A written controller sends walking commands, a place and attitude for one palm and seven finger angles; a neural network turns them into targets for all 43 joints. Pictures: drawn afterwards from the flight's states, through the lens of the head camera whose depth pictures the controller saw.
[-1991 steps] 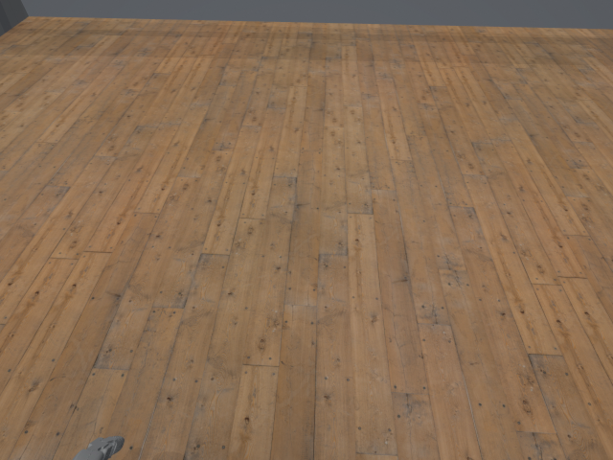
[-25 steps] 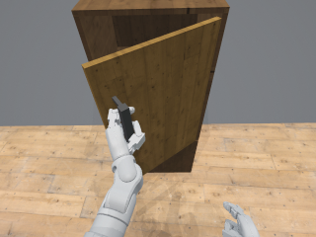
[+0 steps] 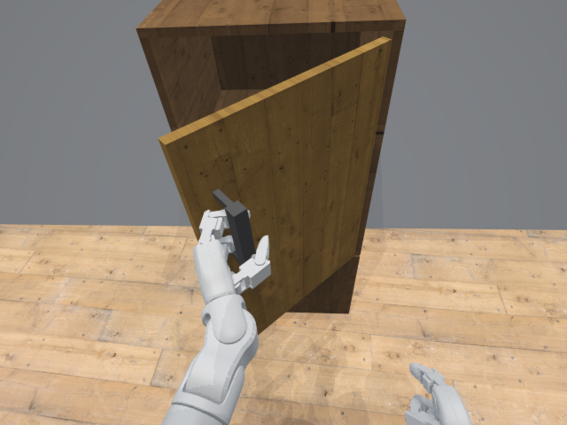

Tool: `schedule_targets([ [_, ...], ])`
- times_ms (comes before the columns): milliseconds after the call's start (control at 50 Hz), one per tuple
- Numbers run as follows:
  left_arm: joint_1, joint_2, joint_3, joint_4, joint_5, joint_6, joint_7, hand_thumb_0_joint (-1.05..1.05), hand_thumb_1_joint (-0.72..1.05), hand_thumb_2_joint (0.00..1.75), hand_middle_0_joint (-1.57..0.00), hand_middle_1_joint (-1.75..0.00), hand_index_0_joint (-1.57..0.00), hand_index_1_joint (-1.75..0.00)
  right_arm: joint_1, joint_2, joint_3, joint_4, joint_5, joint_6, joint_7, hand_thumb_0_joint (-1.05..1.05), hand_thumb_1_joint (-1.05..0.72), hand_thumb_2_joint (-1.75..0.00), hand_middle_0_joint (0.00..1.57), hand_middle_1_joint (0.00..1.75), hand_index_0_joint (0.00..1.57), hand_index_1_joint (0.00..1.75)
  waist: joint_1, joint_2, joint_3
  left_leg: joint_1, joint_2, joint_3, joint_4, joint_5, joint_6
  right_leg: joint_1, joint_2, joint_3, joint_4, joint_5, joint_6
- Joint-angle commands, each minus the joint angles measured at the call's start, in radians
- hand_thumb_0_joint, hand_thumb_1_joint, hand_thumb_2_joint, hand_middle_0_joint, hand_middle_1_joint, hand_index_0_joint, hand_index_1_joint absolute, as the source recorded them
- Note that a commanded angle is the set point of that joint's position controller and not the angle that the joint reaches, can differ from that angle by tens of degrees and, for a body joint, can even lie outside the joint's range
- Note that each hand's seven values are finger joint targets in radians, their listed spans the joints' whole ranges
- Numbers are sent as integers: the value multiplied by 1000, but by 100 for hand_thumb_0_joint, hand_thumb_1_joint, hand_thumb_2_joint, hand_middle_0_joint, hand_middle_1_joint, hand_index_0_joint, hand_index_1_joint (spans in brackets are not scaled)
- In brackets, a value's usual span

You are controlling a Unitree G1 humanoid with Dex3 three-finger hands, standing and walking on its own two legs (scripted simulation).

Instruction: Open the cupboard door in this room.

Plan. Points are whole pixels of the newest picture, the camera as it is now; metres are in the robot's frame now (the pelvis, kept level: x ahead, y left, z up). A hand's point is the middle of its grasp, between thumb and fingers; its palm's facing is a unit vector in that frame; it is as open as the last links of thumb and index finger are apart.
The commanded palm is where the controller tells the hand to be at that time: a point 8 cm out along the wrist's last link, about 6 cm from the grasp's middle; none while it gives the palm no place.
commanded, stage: open thumb and fingers to let go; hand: left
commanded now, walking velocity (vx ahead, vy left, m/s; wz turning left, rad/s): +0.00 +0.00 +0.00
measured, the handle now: (235, 234) +0.37 +0.09 +0.09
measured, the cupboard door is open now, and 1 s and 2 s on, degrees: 43 45 45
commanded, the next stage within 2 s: slide the hand sideways off the handle in 0.56 s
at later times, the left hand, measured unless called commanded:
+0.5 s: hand (256, 255) +0.33 +0.06 +0.09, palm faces +0.32 -0.95 -0.04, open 14.9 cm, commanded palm +0.28 +0.09 +0.08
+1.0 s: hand (254, 279) +0.29 +0.05 +0.09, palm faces -0.12 -0.99 +0.06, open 16.3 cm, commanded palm +0.26 +0.11 +0.08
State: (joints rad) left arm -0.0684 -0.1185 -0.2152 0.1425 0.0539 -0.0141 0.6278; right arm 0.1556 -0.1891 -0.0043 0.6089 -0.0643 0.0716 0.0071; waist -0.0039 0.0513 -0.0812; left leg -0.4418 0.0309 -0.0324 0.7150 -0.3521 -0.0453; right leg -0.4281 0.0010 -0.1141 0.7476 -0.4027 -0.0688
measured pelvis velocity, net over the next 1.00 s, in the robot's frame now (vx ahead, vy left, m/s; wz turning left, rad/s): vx -0.02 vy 0.04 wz -0.04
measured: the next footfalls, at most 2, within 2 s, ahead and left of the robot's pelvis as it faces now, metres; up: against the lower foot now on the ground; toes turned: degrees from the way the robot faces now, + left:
none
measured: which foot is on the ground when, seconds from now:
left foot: down 0.00-1.00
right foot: down 0.00-1.00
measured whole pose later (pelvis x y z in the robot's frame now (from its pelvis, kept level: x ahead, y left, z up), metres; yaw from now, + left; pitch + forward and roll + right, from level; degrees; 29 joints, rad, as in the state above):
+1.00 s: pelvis -0.02 +0.04 +0.00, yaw -2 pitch +3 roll +0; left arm -0.10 -0.04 -0.23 0.23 -0.07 -0.16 0.18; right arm 0.24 -0.20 0.03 0.57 0.00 0.00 -0.01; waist -0.01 0.04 -0.06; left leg -0.46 0.01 0.03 0.76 -0.35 0.01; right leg -0.45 -0.02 -0.05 0.77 -0.37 -0.01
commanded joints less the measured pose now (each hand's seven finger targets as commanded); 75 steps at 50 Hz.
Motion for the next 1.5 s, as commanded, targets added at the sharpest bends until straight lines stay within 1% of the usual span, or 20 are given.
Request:
schedule_targets([
  [0, -257, -126, -31, -221, 30, -94, -3, 0, -8, 48, -33, -124, -33, -124, -105, -67, -21, -150, 7, -52, -12, 0, -90, -90, 20, 30, 20, 30, -17, -176, -214, 52, -56, 22, 1, 173, 53, 110, -61, 128, -163, 397, 79],
  [120, -379, -125, -36, -162, 35, -118, 6, 0, -50, 30, -30, -120, -30, -120, -113, -70, -21, -130, 9, -68, -19, 0, -90, -90, 20, 30, 20, 30, -25, -158, -203, 41, -57, 15, 8, 122, 57, 44, -53, 128, -170, 221, 66],
  [240, -424, -126, -18, -116, 36, -109, 25, 0, -50, 30, -27, -100, -27, -100, -106, -70, -22, -127, 7, -67, -21, 0, -90, -90, 20, 30, 20, 30, -16, -154, -249, 42, -56, 22, 3, 146, 57, 50, -38, 101, -141, 231, 57],
  [460, -472, -174, -36, -38, 41, -91, 55, 0, -50, 30, -18, -45, -18, -45, -113, -70, -19, -121, 5, -70, -7, 0, -90, -90, 20, 30, 20, 30, -13, -124, -201, 32, -40, 15, -9, 130, 52, -9, -6, 54, -113, 140, 32],
  [520, -474, -166, -15, -49, 30, -89, 63, 0, -50, 30, -15, -30, -15, -30, -115, -70, -20, -124, 4, -68, -4, 0, -90, -90, 20, 30, 20, 30, -1, -132, -236, 34, -43, 18, -11, 136, 51, 9, -4, 54, -107, 143, 31],
  [640, -486, -189, -23, -44, 26, -80, 70, 0, -50, 30, -15, -30, -15, -30, -128, -66, -18, -120, 5, -66, 1, 0, -90, -90, 20, 30, 20, 30, -2, -120, -219, 27, -41, 16, -9, 112, 48, -15, -1, 47, -102, 104, 28],
  [660, -450, -97, -250, -28, 123, -127, -147, 0, -50, 30, -15, -30, -15, -30, -19, -103, -18, -96, 8, -48, -2, 0, -90, -90, 20, 30, 20, 30, -105, -235, -120, 37, -41, 9, -16, 133, 72, -59, -4, 77, -96, 211, 36],
  [680, -503, -12, -159, -120, 83, -186, -264, 0, -50, 30, -15, -30, -15, -30, -10, -106, -28, -137, 20, -50, -13, 0, -90, -90, 20, 30, 20, 30, -63, -156, -233, 65, -47, 19, -12, 166, 76, -10, -8, 83, -83, 275, 32],
  [700, -496, 29, -146, -129, 70, -221, -335, 0, -50, 30, -15, -30, -15, -30, -10, -105, -28, -151, 25, -52, -24, 0, -90, -90, 20, 30, 20, 30, -50, -149, -285, 84, -51, 21, -7, 193, 80, 30, -10, 89, -68, 321, 29],
  [740, -491, 29, -164, -147, 23, -264, -463, 0, -50, 30, -15, -30, -15, -30, -6, -99, -17, -167, 38, -69, -35, 0, -90, -90, 20, 30, 20, 30, -57, -109, -296, 106, -53, 22, -1, 181, 82, 29, -12, 90, -69, 323, 32],
  [760, -486, 15, -168, -156, -18, -272, -516, 0, -50, 30, -15, -30, -15, -30, -5, -100, -11, -180, 50, -77, -37, 0, -90, -90, 20, 30, 20, 30, -55, -46, -287, 121, -52, 21, -8, 164, 78, 20, -9, 87, -73, 294, 27],
  [780, -466, 2, -150, -139, -64, -271, -541, 0, -50, 30, -15, -30, -15, -30, -16, -92, -4, -188, 60, -90, -40, 0, -90, -90, 20, 30, 20, 30, -52, -58, -264, 121, -49, 15, -17, 129, 75, 11, -2, 78, -85, 250, 30],
  [820, -405, -14, -101, -133, -144, -250, -545, 0, -50, 30, -15, -30, -15, -30, -38, -93, 3, -202, 75, -112, -43, 0, -90, -90, 20, 30, 20, 30, -33, -82, -216, 106, -45, 7, -44, 71, 66, 9, 6, 64, -115, 166, 35],
  [880, -336, 7, -27, -123, -178, -217, -488, 0, -50, 30, -15, -30, -15, -30, -52, -100, 9, -209, 76, -130, -37, 0, -90, -90, 20, 30, 20, 30, -2, -150, -156, 75, -42, 1, -83, 31, 59, 17, 8, 53, -137, 91, 40],
  [940, -264, 59, 13, -158, -120, -220, -427, 0, -50, 30, -15, -30, -15, -30, -39, -104, 4, -216, 63, -132, -21, 0, -90, -90, 20, 30, 20, 30, 15, -179, -150, 65, -41, 17, -84, 63, 62, 29, 4, 63, -134, 114, 42],
  [1020, -156, 94, 14, -234, -44, -241, -404, 0, -50, 30, -15, -30, -15, -30, -28, -97, -3, -236, 53, -124, -1, 0, -90, -90, 20, 30, 20, 30, 33, -116, -176, 74, -38, 36, -75, 120, 63, 54, 0, 70, -108, 187, 34],
  [1100, -73, 84, -22, -311, -43, -229, -434, 0, -50, 30, -15, -30, -15, -30, -40, -94, -2, -261, 58, -115, 2, 0, -90, -90, 20, 30, 20, 30, 25, -81, -152, 75, -39, 45, -76, 105, 64, 62, 0, 77, -119, 186, 34],
  [1200, -15, 100, -22, -408, -72, -208, -465, 0, -50, 30, -15, -30, -15, -30, -45, -95, 4, -275, 63, -119, -12, 0, -90, -90, 20, 30, 20, 30, 6, -112, -127, 80, -38, 36, -69, 95, 68, 52, 3, 75, -129, 183, 41],
  [1400, 219, 152, 7, -538, -80, -207, -522, 0, -50, 30, -15, -30, -15, -30, -25, -98, 4, -289, 60, -146, -15, 0, -90, -90, 20, 30, 20, 30, 14, -84, -134, 79, -41, 29, -38, 170, 64, 54, 1, 70, -82, 294, 43],
  [1480, 276, 187, 42, -554, -91, -197, -547, 0, -50, 30, -15, -30, -15, -30, -21, -101, 7, -299, 61, -150, -22, 0, -90, -90, 20, 30, 20, 30, 12, -122, -102, 49, -45, 28, -27, 145, 66, 46, -1, 77, -88, 280, 49],
])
